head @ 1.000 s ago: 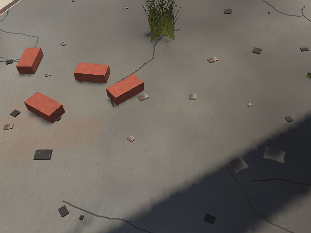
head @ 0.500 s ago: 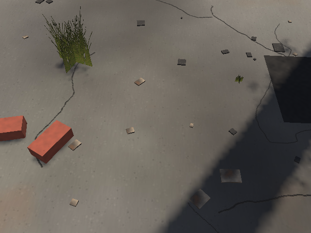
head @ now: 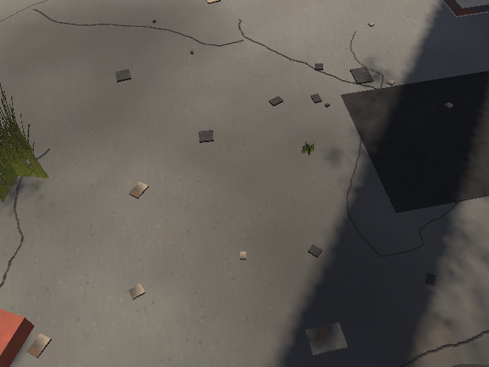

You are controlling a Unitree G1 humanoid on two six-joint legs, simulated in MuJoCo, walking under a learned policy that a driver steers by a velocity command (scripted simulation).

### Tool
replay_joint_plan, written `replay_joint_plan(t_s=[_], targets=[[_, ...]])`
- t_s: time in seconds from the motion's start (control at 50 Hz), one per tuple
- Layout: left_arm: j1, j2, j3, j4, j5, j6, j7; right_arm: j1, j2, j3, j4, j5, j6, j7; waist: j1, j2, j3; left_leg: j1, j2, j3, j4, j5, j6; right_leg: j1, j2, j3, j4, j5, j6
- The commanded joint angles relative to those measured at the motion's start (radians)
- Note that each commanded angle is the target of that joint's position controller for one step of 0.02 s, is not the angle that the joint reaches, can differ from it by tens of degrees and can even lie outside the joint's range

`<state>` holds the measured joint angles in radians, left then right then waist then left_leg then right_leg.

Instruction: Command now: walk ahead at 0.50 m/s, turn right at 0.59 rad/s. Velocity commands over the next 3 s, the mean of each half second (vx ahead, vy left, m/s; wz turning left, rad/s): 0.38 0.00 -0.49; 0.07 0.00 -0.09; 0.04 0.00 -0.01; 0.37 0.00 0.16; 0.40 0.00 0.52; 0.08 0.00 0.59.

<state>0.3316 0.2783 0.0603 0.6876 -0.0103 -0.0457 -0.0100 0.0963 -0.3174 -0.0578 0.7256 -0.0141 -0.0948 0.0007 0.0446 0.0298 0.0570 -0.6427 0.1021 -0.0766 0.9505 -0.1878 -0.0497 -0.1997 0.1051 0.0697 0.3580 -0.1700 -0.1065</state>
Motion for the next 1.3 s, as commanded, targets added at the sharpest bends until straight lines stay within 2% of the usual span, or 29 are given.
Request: replay_joint_plan(t_s=[0.02,0.08,0.16,0.2,0.22,0.24,0.26,0.28,0.3,0.32,0.34,0.36,0.38,0.42,0.46,0.52,0.58,0.62,0.64,0.66,0.68,0.7,0.72,0.74,0.78,0.86,0.92,1.08,1.3], targets=[[-0.021,0.179,0.050,-0.063,-0.007,-0.015,0.023,-0.057,-0.049,-0.009,-0.068,-0.001,-0.005,0.001,-0.012,-0.085,-0.054,0.028,-0.037,0.018,-0.200,0.188,-0.027,-0.008,-0.206,0.188,-0.134,0.201,-0.143],[0.022,0.188,0.054,-0.038,-0.011,-0.008,0.028,-0.151,-0.040,-0.001,-0.094,0.012,-0.015,0.015,0.026,-0.105,-0.034,0.099,-0.079,0.024,-0.363,0.296,-0.023,-0.028,-0.199,0.203,-0.124,0.112,-0.112],[0.056,0.175,0.054,-0.011,-0.018,0.004,0.034,-0.179,-0.078,-0.014,-0.112,0.020,-0.031,0.031,0.026,-0.123,-0.032,0.126,-0.096,-0.014,-0.461,0.242,0.010,0.074,-0.241,0.305,-0.029,0.085,-0.096],[0.043,0.177,0.058,-0.009,-0.015,0.012,0.037,-0.131,-0.099,-0.025,-0.103,0.022,-0.039,0.032,-0.003,-0.156,-0.040,0.187,-0.100,-0.010,-0.475,0.146,0.038,0.106,-0.256,0.350,0.029,0.136,-0.081],[0.026,0.165,0.054,-0.013,-0.014,0.015,0.036,-0.058,-0.111,-0.035,-0.085,0.021,-0.043,0.027,-0.043,-0.164,-0.068,0.287,-0.109,0.012,-0.509,0.138,0.061,0.098,-0.234,0.348,0.085,0.189,-0.064],[0.010,0.129,0.041,-0.025,-0.009,0.016,0.032,0.042,-0.144,-0.051,-0.069,0.003,-0.049,0.019,-0.097,-0.145,-0.147,0.467,-0.062,-0.011,-0.524,0.173,0.102,0.062,-0.167,0.304,0.250,0.252,-0.024],[0.019,0.079,0.022,-0.055,0.013,0.017,0.035,0.180,-0.208,-0.065,-0.064,-0.016,-0.047,0.009,-0.139,-0.017,-0.311,0.739,0.120,-0.182,-0.476,0.281,0.159,-0.075,-0.086,0.213,0.544,0.063,0.027],[0.184,0.039,0.010,-0.071,-0.015,0.013,0.037,0.212,-0.245,-0.073,-0.034,-0.026,-0.032,0.019,-0.048,0.343,-0.411,0.996,0.323,-0.624,-0.552,0.280,0.328,-0.410,0.039,0.130,0.835,-0.480,0.095],[0.188,0.148,0.027,-0.031,-0.018,0.016,0.041,0.182,-0.138,-0.049,-0.058,0.004,-0.025,0.025,-0.064,0.201,-0.352,0.943,0.317,-0.630,-0.568,0.233,0.311,-0.481,-0.041,0.172,0.950,-0.456,0.117],[0.084,0.191,0.041,-0.038,-0.013,0.024,0.042,0.139,-0.082,-0.032,-0.070,0.007,-0.017,0.022,-0.089,0.104,-0.246,0.826,0.274,-0.447,-0.560,0.342,0.283,-0.488,-0.061,0.145,0.978,-0.389,0.135],[0.025,0.185,0.042,-0.046,-0.004,0.032,0.046,0.095,-0.065,-0.021,-0.072,-0.001,-0.008,0.023,-0.076,0.025,-0.187,0.711,0.228,-0.318,-0.560,0.493,0.269,-0.456,-0.087,0.109,0.959,-0.346,0.150],[-0.015,0.175,0.045,-0.059,0.005,0.037,0.046,0.069,-0.051,-0.015,-0.061,-0.001,-0.003,0.024,-0.063,0.013,-0.137,0.617,0.193,-0.234,-0.566,0.615,0.271,-0.438,-0.109,0.097,0.909,-0.324,0.156],[-0.006,0.144,0.040,-0.061,0.001,0.043,0.043,0.060,-0.049,-0.011,-0.048,-0.007,-0.004,0.025,-0.037,0.042,-0.124,0.547,0.163,-0.172,-0.588,0.652,0.261,-0.380,-0.131,0.085,0.854,-0.308,0.153],[0.006,0.081,0.022,-0.058,-0.003,0.054,0.042,0.039,-0.052,-0.010,-0.021,-0.008,-0.005,0.026,-0.017,0.087,-0.123,0.486,0.128,-0.092,-0.627,0.707,0.274,-0.313,-0.129,0.043,0.712,-0.279,0.164],[-0.021,0.061,0.012,-0.067,0.007,0.058,0.043,0.020,-0.084,-0.018,-0.001,-0.001,0.002,0.019,-0.013,0.087,-0.152,0.479,0.137,-0.055,-0.640,0.751,0.291,-0.262,-0.137,0.023,0.579,-0.213,0.172],[-0.071,0.061,0.004,-0.071,0.010,0.060,0.034,0.008,-0.113,-0.023,0.021,0.015,0.022,0.012,-0.029,0.089,-0.184,0.463,0.123,0.002,-0.653,0.681,0.278,-0.150,-0.141,-0.011,0.402,-0.063,0.165],[-0.130,0.085,0.009,-0.083,0.010,0.066,0.028,0.030,-0.120,-0.020,0.049,0.022,0.038,0.013,-0.050,0.080,-0.162,0.472,0.127,-0.008,-0.641,0.504,0.265,-0.097,-0.133,-0.026,0.280,-0.020,0.145],[-0.133,0.083,0.013,-0.079,0.016,0.065,0.026,0.015,-0.110,-0.011,0.060,0.032,0.046,0.014,-0.028,0.073,-0.138,0.440,0.108,-0.012,-0.604,0.337,0.230,-0.005,-0.118,-0.048,0.124,0.066,0.112],[-0.142,0.097,0.016,-0.084,0.024,0.064,0.028,0.040,-0.082,0.001,0.075,0.033,0.045,0.015,-0.025,0.054,-0.127,0.412,0.078,-0.009,-0.580,0.234,0.183,0.059,-0.132,-0.022,0.033,0.150,0.088],[-0.141,0.144,0.024,-0.095,0.032,0.064,0.037,0.074,-0.046,0.016,0.079,0.009,0.040,0.017,-0.042,-0.023,-0.160,0.361,0.029,0.026,-0.520,0.109,0.119,0.165,-0.232,0.084,0.034,0.384,0.053],[-0.172,0.184,0.026,-0.111,0.034,0.072,0.046,0.170,-0.022,0.025,0.090,-0.016,0.034,0.024,-0.113,-0.162,-0.193,0.296,-0.053,0.088,-0.473,-0.149,0.063,0.228,-0.339,0.186,0.080,0.512,-0.031],[-0.199,0.104,0.006,-0.100,0.032,0.073,0.038,0.160,-0.002,0.035,0.096,-0.011,0.044,0.018,-0.100,-0.193,-0.219,0.383,-0.047,0.085,-0.508,-0.148,0.034,0.131,-0.332,0.189,0.064,0.310,-0.067],[-0.240,0.079,0.002,-0.106,0.027,0.069,0.025,0.106,-0.040,0.030,0.090,-0.008,0.055,0.014,-0.087,-0.154,-0.158,0.407,-0.052,0.093,-0.527,-0.083,0.022,0.069,-0.257,0.146,0.065,0.181,-0.027],[-0.243,0.080,0.003,-0.104,0.029,0.066,0.019,0.081,-0.066,0.023,0.095,-0.005,0.064,0.009,-0.070,-0.127,-0.124,0.391,-0.056,0.102,-0.522,-0.054,0.022,0.050,-0.216,0.110,0.075,0.156,0.008],[-0.223,0.106,0.009,-0.090,0.026,0.055,0.013,0.096,-0.083,0.020,0.104,-0.005,0.077,0.004,-0.068,-0.112,-0.102,0.399,-0.049,0.095,-0.524,-0.008,0.026,0.038,-0.199,0.096,0.093,0.219,0.026],[-0.212,0.089,0.006,-0.069,0.023,0.048,0.016,0.093,-0.077,0.023,0.127,0.003,0.079,-0.001,-0.063,-0.082,-0.125,0.434,-0.036,0.090,-0.522,0.068,0.028,0.071,-0.191,0.080,0.129,0.363,0.024],[-0.220,0.088,0.008,-0.053,0.022,0.048,0.016,0.086,-0.075,0.022,0.145,0.005,0.087,-0.005,-0.064,-0.064,-0.129,0.453,-0.034,0.090,-0.525,0.077,0.024,0.076,-0.187,0.077,0.130,0.384,0.021],[-0.225,0.084,0.013,0.018,0.020,0.047,0.019,0.084,-0.076,0.019,0.199,0.006,0.103,-0.021,-0.070,-0.044,-0.107,0.481,-0.033,0.093,-0.546,0.046,0.020,0.057,-0.170,0.061,0.102,0.305,0.026],[-0.221,0.081,0.012,0.141,0.016,0.050,0.038,0.116,-0.064,0.020,0.270,0.005,0.097,-0.037,-0.068,-0.044,-0.058,0.447,-0.040,0.103,-0.571,-0.033,0.021,0.038,-0.147,0.036,0.070,0.151,0.044]])
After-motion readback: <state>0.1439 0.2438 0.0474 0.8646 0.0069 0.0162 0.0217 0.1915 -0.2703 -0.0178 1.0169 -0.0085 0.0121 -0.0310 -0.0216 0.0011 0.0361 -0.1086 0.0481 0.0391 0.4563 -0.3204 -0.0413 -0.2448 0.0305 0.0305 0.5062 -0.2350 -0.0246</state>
